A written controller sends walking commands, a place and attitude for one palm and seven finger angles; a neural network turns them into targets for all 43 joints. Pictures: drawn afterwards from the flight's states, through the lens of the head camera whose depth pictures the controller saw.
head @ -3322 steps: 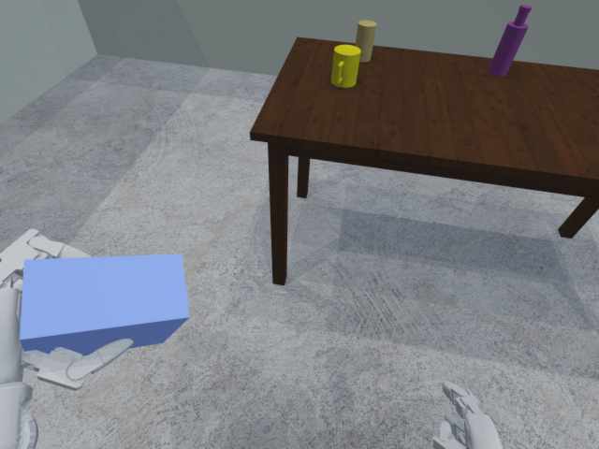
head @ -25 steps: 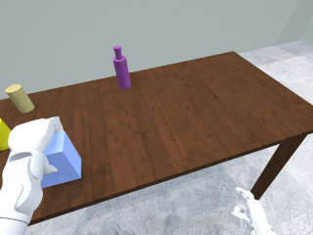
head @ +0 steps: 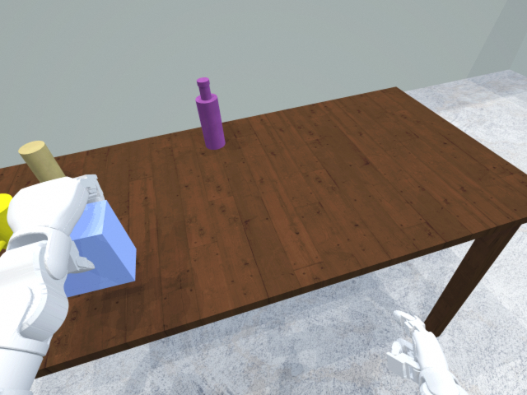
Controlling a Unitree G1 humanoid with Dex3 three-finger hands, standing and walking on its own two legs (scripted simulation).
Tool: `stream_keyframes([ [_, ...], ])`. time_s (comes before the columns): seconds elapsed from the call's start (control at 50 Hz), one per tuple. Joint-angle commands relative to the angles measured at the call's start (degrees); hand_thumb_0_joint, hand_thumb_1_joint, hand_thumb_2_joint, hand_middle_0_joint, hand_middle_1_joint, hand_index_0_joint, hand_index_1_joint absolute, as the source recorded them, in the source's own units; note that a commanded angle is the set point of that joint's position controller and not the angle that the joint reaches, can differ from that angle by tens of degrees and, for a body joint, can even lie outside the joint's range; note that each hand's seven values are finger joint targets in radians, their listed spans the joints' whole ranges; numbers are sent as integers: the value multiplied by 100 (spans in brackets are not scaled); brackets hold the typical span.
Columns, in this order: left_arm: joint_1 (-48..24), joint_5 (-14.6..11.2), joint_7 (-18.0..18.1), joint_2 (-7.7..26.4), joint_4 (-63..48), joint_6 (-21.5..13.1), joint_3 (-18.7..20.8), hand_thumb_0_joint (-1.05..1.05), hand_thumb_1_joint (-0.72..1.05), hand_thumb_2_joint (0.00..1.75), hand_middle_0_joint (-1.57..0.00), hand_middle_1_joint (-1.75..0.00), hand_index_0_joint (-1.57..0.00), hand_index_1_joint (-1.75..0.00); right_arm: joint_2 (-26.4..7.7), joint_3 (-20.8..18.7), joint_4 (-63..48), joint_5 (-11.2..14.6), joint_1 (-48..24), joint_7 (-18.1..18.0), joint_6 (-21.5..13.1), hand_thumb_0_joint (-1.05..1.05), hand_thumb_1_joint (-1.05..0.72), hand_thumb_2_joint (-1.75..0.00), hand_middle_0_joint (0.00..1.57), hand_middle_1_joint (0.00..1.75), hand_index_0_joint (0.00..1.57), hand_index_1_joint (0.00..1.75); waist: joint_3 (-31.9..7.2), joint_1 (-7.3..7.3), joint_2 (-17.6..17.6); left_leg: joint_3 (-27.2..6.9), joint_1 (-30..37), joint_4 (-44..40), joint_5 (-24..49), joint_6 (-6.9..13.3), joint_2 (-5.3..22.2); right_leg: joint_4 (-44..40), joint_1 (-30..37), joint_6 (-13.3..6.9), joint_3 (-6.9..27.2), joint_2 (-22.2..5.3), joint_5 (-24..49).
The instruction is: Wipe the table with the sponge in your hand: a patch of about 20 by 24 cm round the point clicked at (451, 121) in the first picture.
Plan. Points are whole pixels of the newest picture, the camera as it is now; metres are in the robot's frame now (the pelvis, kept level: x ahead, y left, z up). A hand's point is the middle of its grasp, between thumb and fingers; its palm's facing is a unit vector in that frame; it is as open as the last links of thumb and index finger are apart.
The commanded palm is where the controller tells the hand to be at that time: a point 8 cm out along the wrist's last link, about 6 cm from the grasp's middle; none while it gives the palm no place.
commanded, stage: lift the sponge slowly off the table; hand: left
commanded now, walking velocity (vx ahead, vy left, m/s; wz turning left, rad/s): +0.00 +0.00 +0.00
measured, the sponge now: (87, 259) +0.26 +0.33 +0.08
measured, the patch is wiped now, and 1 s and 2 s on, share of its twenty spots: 1.00 1.00 1.00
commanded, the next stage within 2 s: bring the sponge back beside the body in 0.20 s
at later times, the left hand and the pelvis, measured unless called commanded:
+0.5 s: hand (79, 232) +0.26 +0.32 +0.15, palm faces +0.09 -0.07 -0.99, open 10.4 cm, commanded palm +0.22 +0.31 +0.22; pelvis +0.00 +0.00 +0.00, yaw -1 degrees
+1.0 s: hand (81, 260) +0.23 +0.30 +0.13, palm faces +0.10 -0.10 -0.99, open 10.4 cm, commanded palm +0.19 +0.29 +0.20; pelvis +0.00 +0.00 +0.00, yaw -1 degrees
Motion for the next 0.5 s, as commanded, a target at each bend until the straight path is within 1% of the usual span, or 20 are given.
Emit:
stream_keyframes([
  [0.0,-1790,128,215,1752,-1026,134,977,0,10,130,-120,-160,-120,-160,-616,-223,-1037,-2,-1316,3,-272,0,-90,-90,20,30,20,30,-1118,30,-91,-277,-150,-435,913,23,79,-315,495,-332,389,-98,388],
  [0.02,-1899,137,193,1808,-1072,159,983,0,10,130,-120,-160,-120,-160,-622,-220,-1027,2,-1328,10,-245,0,-90,-90,20,30,20,30,-1158,14,-102,-277,-142,-431,950,25,71,-311,506,-322,389,-104,448],
  [0.04,-1938,104,177,1961,-1281,169,1141,0,10,130,-120,-160,-120,-160,-604,-199,-1117,13,-1463,9,-277,0,-90,-90,20,30,20,30,-1279,57,-1,-297,-113,-418,920,23,77,-287,574,-368,558,-89,420],
  [0.1,-1908,148,83,1814,-887,277,950,0,10,130,-120,-160,-120,-160,-636,-199,-1025,14,-1328,9,-226,0,-90,-90,20,30,20,30,-1083,-10,-186,-260,-189,-407,886,22,77,-319,419,-317,395,-100,378],
  [0.12,-1912,130,31,1667,-990,272,794,0,10,130,-120,-160,-120,-160,-611,-196,-1068,29,-1357,16,-209,0,-90,-90,20,30,20,30,-1082,-19,-138,-266,-165,-430,859,29,84,-316,384,-299,329,-110,342],
  [0.14,-1921,91,-4,1674,-1125,266,828,0,10,130,-120,-160,-120,-160,-582,-168,-1160,59,-1475,12,-252,0,-90,-90,20,30,20,30,-1133,-14,18,-282,-146,-437,732,31,99,-314,369,-342,478,-90,204],
  [0.16,-1964,133,-21,1626,-959,285,733,0,10,130,-120,-160,-120,-160,-592,-167,-1103,38,-1368,-6,-251,0,-90,-90,20,30,20,30,-1079,-37,-73,-233,-177,-409,699,41,95,-296,319,-314,350,-115,168],
  [0.2,-2144,182,-61,1652,-790,251,681,0,10,130,-120,-160,-120,-160,-636,-180,-1056,43,-1294,-33,-236,0,-90,-90,20,30,20,30,-1025,-102,-191,-251,-166,-436,633,46,102,-352,240,-298,334,-105,134],
  [0.22,-2158,194,-60,1765,-886,198,779,0,10,130,-120,-160,-120,-160,-631,-194,-1071,33,-1278,-35,-236,0,-90,-90,20,30,20,30,-1163,-65,-169,-262,-128,-425,658,55,88,-336,315,-295,342,-119,159],
  [0.24,-2293,192,-52,1912,-1227,121,895,0,10,130,-120,-160,-120,-160,-604,-158,-1166,48,-1400,-42,-289,0,-90,-90,20,30,20,30,-1345,-47,59,-293,-55,-420,665,57,92,-303,402,-354,525,-87,167],
  [0.26,-2290,209,-35,1769,-1205,78,805,0,10,130,-120,-160,-120,-160,-561,-161,-1161,14,-1322,-49,-316,0,-90,-90,20,30,20,30,-1383,-21,-51,-255,-70,-364,778,58,81,-241,469,-337,377,-127,261],
  [0.28,-2113,206,-7,1849,-1083,33,928,0,10,130,-120,-160,-120,-160,-581,-185,-1087,14,-1245,-43,-311,0,-90,-90,20,30,20,30,-1324,-32,-63,-289,-46,-376,852,53,87,-276,424,-332,379,-98,299],
  [0.32,-1776,165,22,1734,-1330,-43,922,0,10,130,-120,-160,-120,-160,-572,-209,-1128,-7,-1250,0,-280,0,-90,-90,20,30,20,30,-1384,34,76,-271,2,-372,1063,45,86,-241,532,-328,332,-105,555],
  [0.34,-1641,95,49,1760,-1591,-64,1046,0,10,130,-120,-160,-120,-160,-534,-175,-1243,-3,-1402,19,-325,0,-90,-90,20,30,20,30,-1413,86,210,-331,-14,-376,1038,38,105,-215,584,-383,510,-77,529],
  [0.36,-1448,96,96,1668,-1418,-24,1017,0,10,130,-120,-160,-120,-160,-532,-181,-1166,-37,-1297,28,-319,0,-90,-90,20,30,20,30,-1359,95,-12,-276,-66,-334,1093,28,114,-169,590,-354,378,-110,574],
  [0.38,-1402,111,134,1688,-1328,11,1049,0,10,130,-120,-160,-120,-160,-565,-200,-1097,-27,-1266,47,-281,0,-90,-90,20,30,20,30,-1189,47,-102,-280,-91,-364,1072,12,125,-240,468,-332,391,-88,543],
  [0.42,-1337,73,196,1610,-1498,85,995,0,10,130,-120,-160,-120,-160,-569,-216,-1155,-33,-1343,59,-248,0,-90,-90,20,30,20,30,-1173,84,-81,-252,-101,-371,1041,15,120,-244,466,-310,385,-117,536],
  [0.44,-1359,47,239,1778,-1713,95,1182,0,10,130,-120,-160,-120,-160,-560,-190,-1206,-17,-1479,62,-285,0,-90,-90,20,30,20,30,-1236,108,54,-314,-96,-381,991,5,130,-235,508,-371,575,-76,455],
  [0.46,-1280,97,272,1662,-1651,146,1083,0,10,130,-120,-160,-120,-160,-562,-199,-1177,-48,-1413,61,-286,0,-90,-90,20,30,20,30,-1304,136,19,-260,-110,-331,1101,11,116,-156,572,-355,431,-103,561],
  [0.48,-1061,76,294,1623,-1601,192,1079,0,10,130,-120,-160,-120,-160,-552,-206,-1153,-35,-1381,81,-279,0,-90,-90,20,30,20,30,-1201,125,-3,-282,-127,-366,1091,2,120,-199,518,-334,409,-98,519],
])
